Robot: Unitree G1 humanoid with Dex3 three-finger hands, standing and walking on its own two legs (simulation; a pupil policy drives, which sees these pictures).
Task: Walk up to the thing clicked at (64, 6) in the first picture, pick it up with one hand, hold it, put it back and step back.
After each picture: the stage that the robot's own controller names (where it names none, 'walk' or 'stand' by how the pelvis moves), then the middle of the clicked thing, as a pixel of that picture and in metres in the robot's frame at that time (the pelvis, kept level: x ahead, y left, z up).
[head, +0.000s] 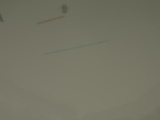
stand; (64, 9) +2.23 +0.28 -0.72
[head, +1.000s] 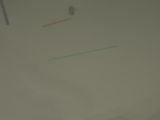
walk; (71, 10) +2.09 +0.28 -0.71
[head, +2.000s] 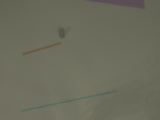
walk; (61, 32) +1.45 +0.33 -0.71
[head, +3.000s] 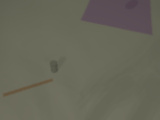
walk; (54, 66) +0.96 +0.27 -0.70
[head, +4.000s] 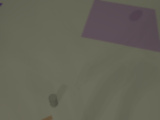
walk; (53, 100) +0.62 +0.20 -0.70
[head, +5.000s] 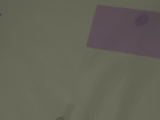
stand; out of the picture +0.43 +0.16 -0.69
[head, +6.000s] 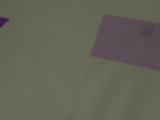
stand; out of the picture +0.40 +0.15 -0.72
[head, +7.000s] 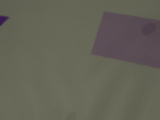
stand; out of the picture +0.39 +0.15 -0.72
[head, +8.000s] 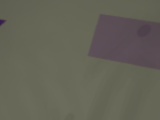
stand; out of the picture +0.40 +0.16 -0.73
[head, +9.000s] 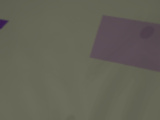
stand; out of the picture +0.39 +0.16 -0.73
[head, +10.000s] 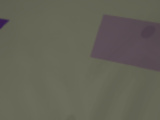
stand; out of the picture +0.38 +0.16 -0.73
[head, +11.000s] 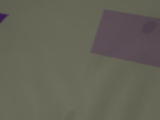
go down; out of the picture +0.39 +0.15 -0.72
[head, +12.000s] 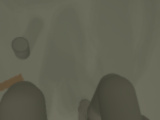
go down; (21, 49) +0.49 +0.18 -0.30
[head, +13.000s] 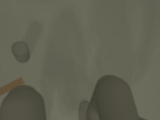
close in; (21, 53) +0.49 +0.17 -0.31
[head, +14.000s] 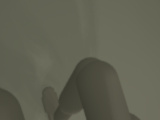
close in; out of the picture +0.48 +0.23 -0.24
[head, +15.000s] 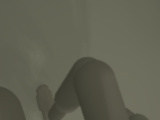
close; out of the picture +0.47 +0.23 -0.25
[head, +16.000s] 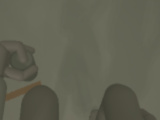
lift; (25, 66) +0.37 +0.20 -0.09
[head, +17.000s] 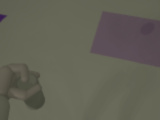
hold; (31, 92) +0.32 +0.17 +0.03
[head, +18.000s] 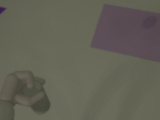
hold; (37, 98) +0.31 +0.16 -0.02
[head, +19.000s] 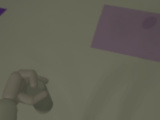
crouch; (40, 97) +0.31 +0.16 -0.01
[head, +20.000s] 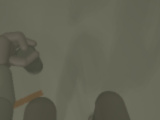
crouch; (30, 61) +0.43 +0.15 -0.12
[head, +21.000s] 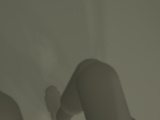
lower; out of the picture +0.56 +0.26 -0.28
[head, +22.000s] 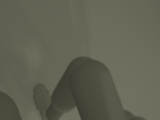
lower; out of the picture +0.55 +0.29 -0.28
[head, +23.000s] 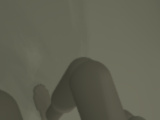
lower; out of the picture +0.55 +0.29 -0.28
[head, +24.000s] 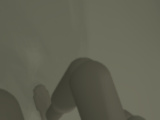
lower; out of the picture +0.54 +0.30 -0.28
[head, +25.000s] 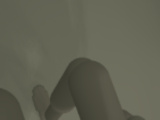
rest; out of the picture +0.54 +0.32 -0.28
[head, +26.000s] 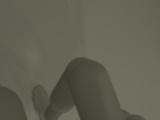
withdraw; out of the picture +0.53 +0.32 -0.29
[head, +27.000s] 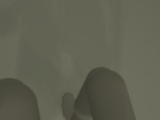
stand; out of the picture +0.52 +0.39 -0.29
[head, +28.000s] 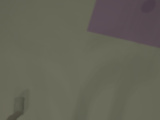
stand; (19, 106) +0.48 +0.40 -0.64
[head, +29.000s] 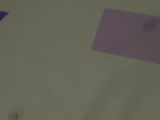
stand; out of the picture +0.48 +0.50 -0.69
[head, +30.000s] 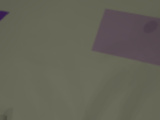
stand; out of the picture +0.46 +0.58 -0.69
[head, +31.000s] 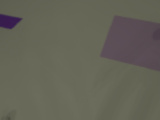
stand; out of the picture +0.46 +0.63 -0.75
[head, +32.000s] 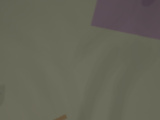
walk; out of the picture +0.50 +0.64 -0.73
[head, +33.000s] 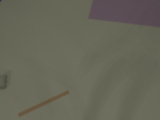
walk; (2, 81) +0.72 +0.74 -0.73
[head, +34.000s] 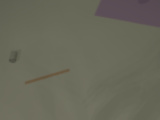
stand; (13, 56) +1.10 +0.76 -0.72
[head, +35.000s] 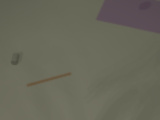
stand; (15, 58) +1.11 +0.71 -0.74
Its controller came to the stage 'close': yes
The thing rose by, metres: 0.70
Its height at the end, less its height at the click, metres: -0.02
